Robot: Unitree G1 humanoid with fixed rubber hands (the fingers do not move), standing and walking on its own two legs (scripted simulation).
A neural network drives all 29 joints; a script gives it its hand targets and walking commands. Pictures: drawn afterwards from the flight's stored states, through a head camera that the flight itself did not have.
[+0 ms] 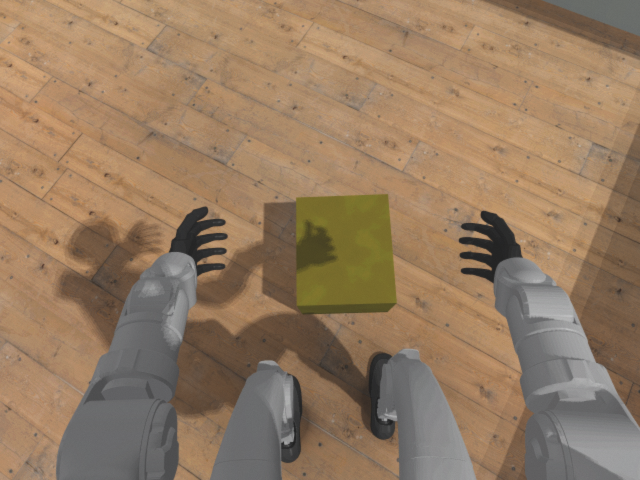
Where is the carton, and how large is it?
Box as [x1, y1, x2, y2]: [296, 194, 396, 313]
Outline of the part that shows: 387,194 296,197 297,306 302,313 387,311 396,302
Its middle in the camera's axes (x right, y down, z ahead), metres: +0.06 +0.04 +1.03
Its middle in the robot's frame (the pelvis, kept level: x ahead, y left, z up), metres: +0.51 -0.03 -0.59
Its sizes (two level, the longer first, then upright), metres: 0.276 0.234 0.173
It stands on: the floor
